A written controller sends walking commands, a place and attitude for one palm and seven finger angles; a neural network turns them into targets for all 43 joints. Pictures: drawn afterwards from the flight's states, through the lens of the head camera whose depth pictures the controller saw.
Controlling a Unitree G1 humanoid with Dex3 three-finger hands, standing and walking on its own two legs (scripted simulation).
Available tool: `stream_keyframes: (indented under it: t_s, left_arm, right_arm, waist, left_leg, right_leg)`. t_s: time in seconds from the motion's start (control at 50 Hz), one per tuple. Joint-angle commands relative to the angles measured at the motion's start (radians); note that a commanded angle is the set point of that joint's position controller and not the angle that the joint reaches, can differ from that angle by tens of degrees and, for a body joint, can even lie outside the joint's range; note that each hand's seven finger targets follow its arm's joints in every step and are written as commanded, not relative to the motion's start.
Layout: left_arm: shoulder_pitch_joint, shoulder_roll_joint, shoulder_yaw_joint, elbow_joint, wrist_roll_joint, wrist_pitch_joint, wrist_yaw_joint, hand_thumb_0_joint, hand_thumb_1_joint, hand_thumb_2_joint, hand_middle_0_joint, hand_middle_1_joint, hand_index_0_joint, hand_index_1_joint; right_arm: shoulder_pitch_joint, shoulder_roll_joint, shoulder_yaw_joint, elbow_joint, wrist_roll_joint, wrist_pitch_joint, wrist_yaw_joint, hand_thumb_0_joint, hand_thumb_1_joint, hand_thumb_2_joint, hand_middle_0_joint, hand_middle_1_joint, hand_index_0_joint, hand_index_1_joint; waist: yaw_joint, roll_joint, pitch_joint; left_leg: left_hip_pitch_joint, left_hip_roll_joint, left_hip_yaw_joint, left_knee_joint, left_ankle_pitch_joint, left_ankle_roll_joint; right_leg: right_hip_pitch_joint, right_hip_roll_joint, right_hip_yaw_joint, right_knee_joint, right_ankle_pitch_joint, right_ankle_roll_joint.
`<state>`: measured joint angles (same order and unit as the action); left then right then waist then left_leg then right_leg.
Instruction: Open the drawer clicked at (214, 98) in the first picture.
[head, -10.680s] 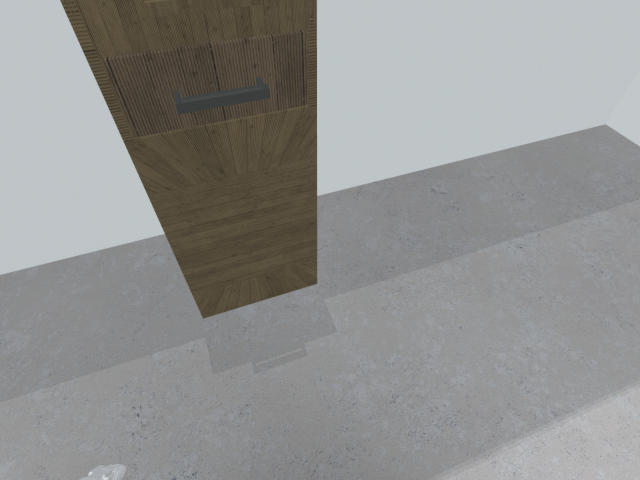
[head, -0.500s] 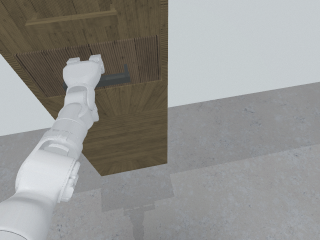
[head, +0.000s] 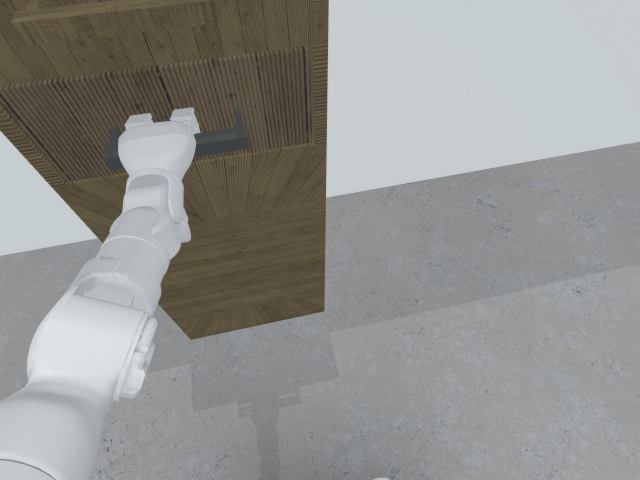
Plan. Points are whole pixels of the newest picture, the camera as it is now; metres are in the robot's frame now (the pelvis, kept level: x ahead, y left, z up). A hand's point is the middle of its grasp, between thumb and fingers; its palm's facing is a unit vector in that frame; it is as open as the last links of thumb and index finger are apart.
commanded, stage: lower the fingers behind the handle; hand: left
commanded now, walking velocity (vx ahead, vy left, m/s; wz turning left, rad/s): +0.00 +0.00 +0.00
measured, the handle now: (178, 136) +0.56 +0.16 +0.08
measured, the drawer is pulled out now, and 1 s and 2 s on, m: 0.00 0.00 0.04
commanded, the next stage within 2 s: close the thumb around the handle in 0.56 s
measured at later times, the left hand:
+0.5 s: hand (174, 177) +0.51 +0.17 +0.06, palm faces -0.01 -0.01 -1.00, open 13.9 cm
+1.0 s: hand (175, 177) +0.51 +0.17 +0.06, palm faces -0.01 -0.01 -1.00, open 10.7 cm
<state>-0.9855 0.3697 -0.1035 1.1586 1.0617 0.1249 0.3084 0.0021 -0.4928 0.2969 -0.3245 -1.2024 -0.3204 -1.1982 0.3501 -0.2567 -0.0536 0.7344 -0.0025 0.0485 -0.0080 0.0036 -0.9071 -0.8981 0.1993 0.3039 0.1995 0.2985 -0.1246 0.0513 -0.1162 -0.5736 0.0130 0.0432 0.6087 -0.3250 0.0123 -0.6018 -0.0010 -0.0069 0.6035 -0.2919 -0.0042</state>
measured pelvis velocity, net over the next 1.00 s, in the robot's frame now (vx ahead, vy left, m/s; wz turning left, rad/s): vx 0.01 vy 0.00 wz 0.00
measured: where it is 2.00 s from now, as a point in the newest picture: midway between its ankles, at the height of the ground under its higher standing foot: outside the picture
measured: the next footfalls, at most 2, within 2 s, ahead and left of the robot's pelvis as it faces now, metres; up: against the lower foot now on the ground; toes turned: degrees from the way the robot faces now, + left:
none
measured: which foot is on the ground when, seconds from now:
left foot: down 0.00-1.00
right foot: down 0.00-1.00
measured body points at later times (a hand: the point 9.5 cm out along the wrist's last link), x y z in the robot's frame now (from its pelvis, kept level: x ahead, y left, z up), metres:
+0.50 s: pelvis +0.00 +0.00 +0.00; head +0.09 -0.01 +0.44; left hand +0.50 +0.17 +0.11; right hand +0.02 -0.26 -0.14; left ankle -0.03 +0.11 -0.72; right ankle -0.01 -0.12 -0.72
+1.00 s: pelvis +0.01 +0.00 +0.00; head +0.09 -0.02 +0.44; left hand +0.50 +0.16 +0.11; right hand +0.02 -0.27 -0.14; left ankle -0.03 +0.11 -0.72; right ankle -0.01 -0.12 -0.72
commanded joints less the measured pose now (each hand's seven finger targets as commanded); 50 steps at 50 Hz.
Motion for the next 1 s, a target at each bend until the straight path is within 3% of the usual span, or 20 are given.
stream_keyframes:
  t_s: [0.0,0.04,0.08,0.12,0.22,0.26,0.32,0.34,0.38,0.46,0.5,0.56,0.64,0.66,0.74,0.78,0.84,0.9,0.94,0.98]
  left_arm:
    - [-0.503,0.211,0.047,-0.164,0.008,0.011,0.064,0.0,-0.5,0.3,-0.3,-1.2,-0.3,-1.2]
    - [-0.488,0.243,0.07,-0.175,0.009,0.015,0.071,0.0,-0.5,0.3,-0.3,-1.2,-0.3,-1.2]
    - [-0.455,0.186,0.028,-0.149,0.009,0.032,0.065,0.0,-0.5,0.3,-0.3,-1.2,-0.3,-1.2]
    - [-0.432,0.224,0.06,-0.141,0.004,0.034,0.06,0.0,-0.5,0.3,-0.3,-1.2,-0.3,-1.2]
    - [-0.434,0.209,0.042,-0.162,-0.002,0.032,0.046,0.0,-0.5,0.3,-0.3,-1.2,-0.3,-1.2]
    - [-0.412,0.167,0.012,-0.153,0.0,0.033,0.043,0.0,-0.5,0.3,-0.3,-1.2,-0.3,-1.2]
    - [-0.431,0.196,0.034,-0.161,-0.001,0.024,0.047,0.0,-0.5,0.3,-0.3,-1.2,-0.3,-1.2]
    - [-0.436,0.168,0.008,-0.16,-0.002,0.026,0.046,0.0,-0.5,0.3,-0.3,-1.2,-0.3,-1.2]
    - [-0.429,0.211,0.043,-0.148,0.001,0.029,0.052,0.0,-0.5,0.3,-0.3,-1.2,-0.3,-1.2]
    - [-0.452,0.15,-0.003,-0.155,0.0,0.035,0.053,0.0,-0.5,0.3,-0.3,-1.2,-0.3,-1.2]
    - [-0.463,0.187,0.023,-0.144,-0.002,0.039,0.053,0.0,-0.5,0.3,-0.3,-1.2,-0.3,-1.2]
    - [-0.495,0.146,-0.015,-0.138,0.002,0.046,0.054,0.0,-0.5,0.3,-0.3,-1.2,-0.3,-1.2]
    - [-0.481,0.123,-0.021,-0.156,-0.001,0.038,0.045,0.0,-0.5,0.3,-0.3,-1.2,-0.3,-1.2]
    - [-0.477,0.1,-0.037,-0.164,-0.006,0.036,0.042,0.0,-0.444,0.324,-0.304,-1.206,-0.304,-1.206]
    - [-0.446,0.135,-0.001,-0.188,-0.007,0.023,0.042,0.0,-0.22,0.42,-0.32,-1.23,-0.32,-1.23]
    - [-0.445,0.125,-0.013,-0.169,-0.004,0.026,0.045,0.0,-0.108,0.468,-0.328,-1.242,-0.328,-1.242]
    - [-0.451,0.15,0.002,-0.152,-0.001,0.033,0.051,0.0,0.06,0.54,-0.34,-1.26,-0.34,-1.26]
    - [-0.457,0.151,0.006,-0.18,-0.002,0.034,0.05,0.0,0.228,0.612,-0.352,-1.278,-0.352,-1.278]
    - [-0.452,0.122,-0.019,-0.184,-0.002,0.036,0.047,0.0,0.34,0.66,-0.36,-1.29,-0.36,-1.29]
    - [-0.452,0.135,-0.009,-0.169,-0.006,0.038,0.047,0.0,0.452,0.708,-0.368,-1.302,-0.368,-1.302]
  right_arm:
    - [0.12,-0.148,-0.045,-0.05,0.0,-0.018,-0.01,0.0,-0.9,-0.9,0.2,0.3,0.2,0.3]
    - [0.121,-0.147,-0.046,-0.053,-0.003,-0.016,-0.01,0.0,-0.9,-0.9,0.2,0.3,0.2,0.3]
    - [0.119,-0.144,-0.046,-0.054,-0.002,-0.014,-0.005,0.0,-0.9,-0.9,0.2,0.3,0.2,0.3]
    - [0.123,-0.152,-0.046,-0.051,-0.001,-0.009,-0.005,0.0,-0.9,-0.9,0.2,0.3,0.2,0.3]
    - [0.116,-0.151,-0.045,-0.059,0.003,-0.005,-0.008,0.0,-0.9,-0.9,0.2,0.3,0.2,0.3]
    - [0.112,-0.146,-0.044,-0.063,0.004,-0.007,-0.007,0.0,-0.9,-0.9,0.2,0.3,0.2,0.3]
    - [0.116,-0.15,-0.045,-0.06,0.003,-0.008,-0.008,0.0,-0.9,-0.9,0.2,0.3,0.2,0.3]
    - [0.113,-0.148,-0.044,-0.06,0.004,-0.009,-0.008,0.0,-0.9,-0.9,0.2,0.3,0.2,0.3]
    - [0.116,-0.151,-0.042,-0.057,0.004,-0.01,-0.009,0.0,-0.9,-0.9,0.2,0.3,0.2,0.3]
    - [0.115,-0.147,-0.044,-0.054,0.003,-0.009,-0.006,0.0,-0.9,-0.9,0.2,0.3,0.2,0.3]
    - [0.113,-0.153,-0.042,-0.051,0.004,-0.006,-0.009,0.0,-0.9,-0.9,0.2,0.3,0.2,0.3]
    - [0.115,-0.15,-0.043,-0.047,0.005,-0.009,-0.009,0.0,-0.9,-0.9,0.2,0.3,0.2,0.3]
    - [0.12,-0.143,-0.048,-0.049,0.0,-0.006,-0.006,0.0,-0.9,-0.9,0.2,0.3,0.2,0.3]
    - [0.117,-0.143,-0.047,-0.051,0.001,-0.006,-0.004,0.0,-0.9,-0.9,0.2,0.3,0.2,0.3]
    - [0.117,-0.142,-0.05,-0.055,-0.001,-0.004,-0.004,0.0,-0.9,-0.9,0.2,0.3,0.2,0.3]
    - [0.112,-0.142,-0.047,-0.051,0.001,-0.004,-0.005,0.0,-0.9,-0.9,0.2,0.3,0.2,0.3]
    - [0.112,-0.145,-0.044,-0.047,0.003,-0.004,-0.007,0.0,-0.9,-0.9,0.2,0.3,0.2,0.3]
    - [0.112,-0.145,-0.046,-0.05,0.001,-0.003,-0.006,0.0,-0.9,-0.9,0.2,0.3,0.2,0.3]
    - [0.109,-0.139,-0.046,-0.052,0.0,-0.003,-0.004,0.0,-0.9,-0.9,0.2,0.3,0.2,0.3]
    - [0.11,-0.145,-0.045,-0.048,0.003,-0.002,-0.006,0.0,-0.9,-0.9,0.2,0.3,0.2,0.3]
  waist:
    - [-0.025,-0.047,-0.441]
    - [-0.011,-0.027,-0.471]
    - [-0.016,-0.028,-0.446]
    - [-0.013,-0.048,-0.448]
    - [-0.014,-0.044,-0.423]
    - [-0.013,-0.037,-0.397]
    - [-0.015,-0.043,-0.405]
    - [-0.02,-0.033,-0.398]
    - [-0.013,-0.05,-0.403]
    - [-0.024,-0.032,-0.403]
    - [-0.026,-0.043,-0.404]
    - [-0.041,-0.029,-0.383]
    - [-0.03,-0.012,-0.435]
    - [-0.033,-0.012,-0.423]
    - [-0.015,-0.024,-0.457]
    - [-0.027,-0.046,-0.399]
    - [-0.024,-0.047,-0.398]
    - [-0.016,-0.038,-0.445]
    - [-0.019,-0.015,-0.429]
    - [-0.028,-0.059,-0.404]
  left_leg:
    - [0.205,-0.03,-0.009,0.002,0.444,0.029]
    - [0.198,-0.033,-0.002,0.007,0.45,0.03]
    - [0.194,-0.031,0.002,0.008,0.461,0.028]
    - [0.184,-0.029,0.004,0.011,0.467,0.03]
    - [0.188,-0.027,0.003,0.002,0.456,0.03]
    - [0.192,-0.027,0.0,-0.003,0.439,0.027]
    - [0.195,-0.025,-0.002,-0.002,0.432,0.029]
    - [0.195,-0.027,-0.003,-0.003,0.419,0.028]
    - [0.184,-0.027,-0.001,-0.004,0.415,0.028]
    - [0.206,-0.024,-0.006,0.002,0.441,0.026]
    - [0.192,-0.027,-0.005,0.003,0.426,0.026]
    - [0.202,-0.022,-0.013,0.0,0.41,0.025]
    - [0.237,-0.021,-0.018,0.016,0.477,0.024]
    - [0.237,-0.022,-0.017,0.017,0.476,0.025]
    - [0.235,-0.023,-0.015,0.02,0.487,0.026]
    - [0.206,-0.024,-0.011,0.01,0.442,0.027]
    - [0.194,-0.027,-0.011,0.006,0.425,0.027]
    - [0.212,-0.029,-0.01,0.01,0.467,0.027]
    - [0.217,-0.028,-0.009,0.011,0.463,0.026]
    - [0.2,-0.027,-0.008,0.007,0.444,0.029]
  right_leg:
    - [0.229,0.048,-0.011,-0.02,0.402,-0.016]
    - [0.253,0.044,-0.005,-0.012,0.431,-0.014]
    - [0.241,0.046,-0.012,-0.011,0.44,-0.014]
    - [0.254,0.045,-0.008,-0.01,0.46,-0.011]
    - [0.243,0.045,-0.011,-0.016,0.44,-0.012]
    - [0.219,0.048,-0.017,-0.02,0.406,-0.014]
    - [0.221,0.047,-0.013,-0.021,0.401,-0.014]
    - [0.209,0.048,-0.014,-0.023,0.387,-0.014]
    - [0.224,0.046,-0.013,-0.019,0.394,-0.013]
    - [0.197,0.048,-0.018,-0.016,0.392,-0.015]
    - [0.205,0.047,-0.014,-0.02,0.388,-0.016]
    - [0.167,0.048,-0.018,-0.02,0.359,-0.015]
    - [0.18,0.049,-0.019,-0.008,0.395,-0.016]
    - [0.176,0.049,-0.019,-0.012,0.397,-0.016]
    - [0.21,0.049,-0.016,-0.008,0.42,-0.015]
    - [0.197,0.048,-0.019,-0.017,0.399,-0.014]
    - [0.2,0.049,-0.017,-0.016,0.389,-0.016]
    - [0.232,0.048,-0.015,-0.012,0.429,-0.017]
    - [0.214,0.048,-0.016,-0.013,0.419,-0.016]
    - [0.215,0.048,-0.016,-0.017,0.42,-0.013]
